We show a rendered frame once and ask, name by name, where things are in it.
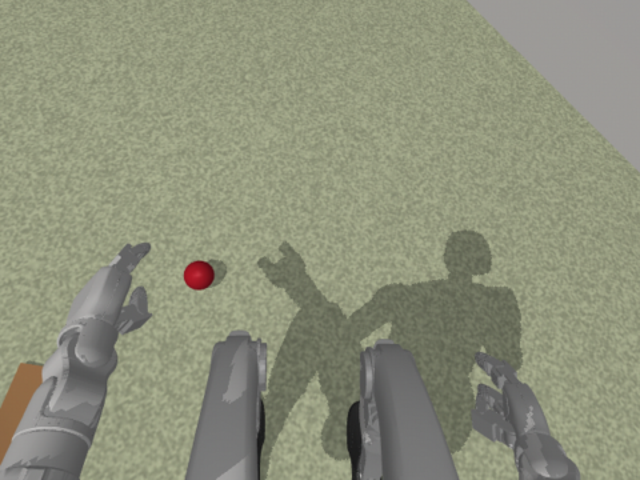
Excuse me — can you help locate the left robot hand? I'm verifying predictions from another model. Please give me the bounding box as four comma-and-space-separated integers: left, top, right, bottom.
66, 243, 152, 335

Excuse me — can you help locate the right robot arm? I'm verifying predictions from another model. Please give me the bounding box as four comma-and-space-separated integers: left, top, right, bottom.
514, 433, 581, 480

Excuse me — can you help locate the right robot foot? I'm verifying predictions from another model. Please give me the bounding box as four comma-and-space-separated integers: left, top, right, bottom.
347, 401, 382, 480

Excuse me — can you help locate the left robot arm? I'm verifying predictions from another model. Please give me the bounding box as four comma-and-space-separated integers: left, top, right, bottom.
0, 319, 119, 480

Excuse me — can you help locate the ball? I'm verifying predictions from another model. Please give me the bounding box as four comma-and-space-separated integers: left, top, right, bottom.
184, 261, 214, 290

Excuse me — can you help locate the right robot hand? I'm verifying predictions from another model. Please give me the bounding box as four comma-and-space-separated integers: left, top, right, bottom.
471, 352, 551, 451

